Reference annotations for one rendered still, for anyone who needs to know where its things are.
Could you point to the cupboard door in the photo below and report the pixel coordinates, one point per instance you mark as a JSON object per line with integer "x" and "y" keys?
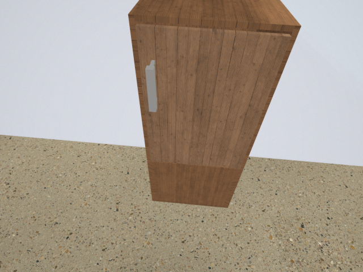
{"x": 212, "y": 86}

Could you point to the handle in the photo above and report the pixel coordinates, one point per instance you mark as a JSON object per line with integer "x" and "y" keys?
{"x": 151, "y": 86}

